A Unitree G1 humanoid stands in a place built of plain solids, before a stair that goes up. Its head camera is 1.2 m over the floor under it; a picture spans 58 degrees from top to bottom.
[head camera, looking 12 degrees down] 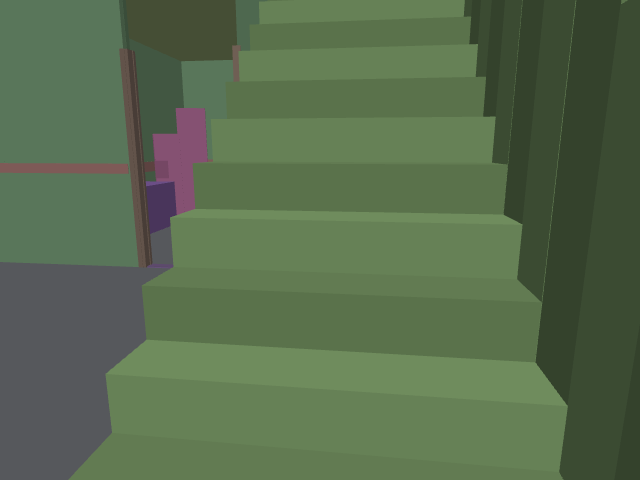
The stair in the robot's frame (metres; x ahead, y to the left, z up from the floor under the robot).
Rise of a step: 0.19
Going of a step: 0.23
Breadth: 1.26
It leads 7 degrees to the right of straight ahead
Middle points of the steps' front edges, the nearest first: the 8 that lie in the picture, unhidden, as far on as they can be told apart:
1.05 -0.01 0.57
1.27 -0.04 0.76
1.50 -0.07 0.95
1.73 -0.10 1.14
1.95 -0.13 1.33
2.18 -0.16 1.52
2.40 -0.19 1.71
2.63 -0.21 1.90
